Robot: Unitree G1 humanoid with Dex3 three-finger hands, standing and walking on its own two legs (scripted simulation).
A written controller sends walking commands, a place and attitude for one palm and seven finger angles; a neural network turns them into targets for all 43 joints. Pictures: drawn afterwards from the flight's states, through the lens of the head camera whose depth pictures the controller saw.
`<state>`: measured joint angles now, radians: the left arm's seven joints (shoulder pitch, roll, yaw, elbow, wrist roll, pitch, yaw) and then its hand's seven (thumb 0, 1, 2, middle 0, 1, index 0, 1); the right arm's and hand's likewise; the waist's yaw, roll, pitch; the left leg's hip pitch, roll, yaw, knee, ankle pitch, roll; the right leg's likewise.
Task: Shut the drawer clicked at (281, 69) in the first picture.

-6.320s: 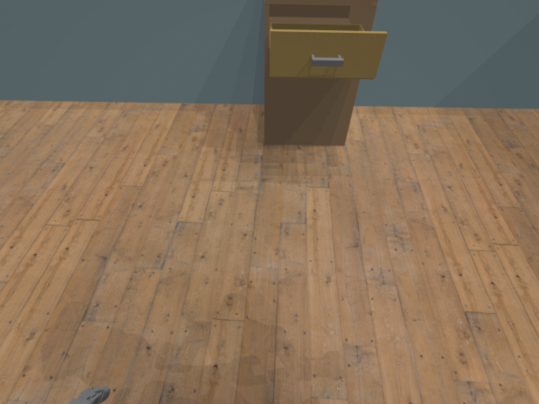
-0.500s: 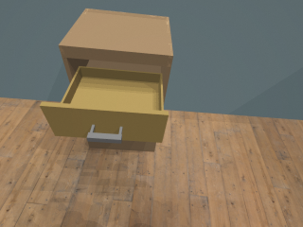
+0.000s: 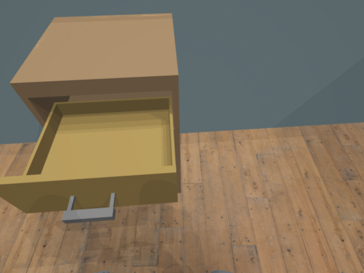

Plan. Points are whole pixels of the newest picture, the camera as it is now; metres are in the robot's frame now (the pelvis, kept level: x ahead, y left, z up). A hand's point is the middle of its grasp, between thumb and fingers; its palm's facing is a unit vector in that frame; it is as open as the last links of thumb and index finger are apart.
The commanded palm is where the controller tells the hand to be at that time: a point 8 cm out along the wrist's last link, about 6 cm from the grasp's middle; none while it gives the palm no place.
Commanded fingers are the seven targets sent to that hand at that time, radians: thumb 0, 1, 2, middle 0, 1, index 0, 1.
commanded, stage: come to a stop and stand still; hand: left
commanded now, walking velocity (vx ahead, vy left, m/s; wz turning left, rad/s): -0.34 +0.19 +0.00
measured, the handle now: (91, 206) +0.29 +0.24 -0.08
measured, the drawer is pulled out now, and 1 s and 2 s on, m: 0.30 0.30 0.30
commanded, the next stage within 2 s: look again from close up in 0.92 s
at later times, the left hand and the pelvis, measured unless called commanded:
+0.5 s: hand out of the picture +0.00 +0.26 -0.17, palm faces +0.04 -0.97 -0.25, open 7.4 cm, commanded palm none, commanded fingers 0.00 0.90 0.90 -0.20 -0.30 -0.20 -0.30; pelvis -0.03 +0.07 +0.00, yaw -2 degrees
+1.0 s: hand out of the picture -0.04 +0.27 -0.15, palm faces -0.01 -0.98 -0.22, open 7.3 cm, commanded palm none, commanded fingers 0.00 0.90 0.90 -0.20 -0.30 -0.20 -0.30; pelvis -0.05 +0.09 +0.01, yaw -2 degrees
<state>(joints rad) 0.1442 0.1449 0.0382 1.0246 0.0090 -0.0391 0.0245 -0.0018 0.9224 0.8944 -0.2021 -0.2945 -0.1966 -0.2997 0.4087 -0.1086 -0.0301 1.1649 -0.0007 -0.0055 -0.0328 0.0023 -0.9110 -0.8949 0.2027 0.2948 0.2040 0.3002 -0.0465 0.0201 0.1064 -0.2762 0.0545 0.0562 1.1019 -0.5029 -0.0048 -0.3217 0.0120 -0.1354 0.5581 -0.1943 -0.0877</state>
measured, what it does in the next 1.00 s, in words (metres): steps to the left: left foot, then right foot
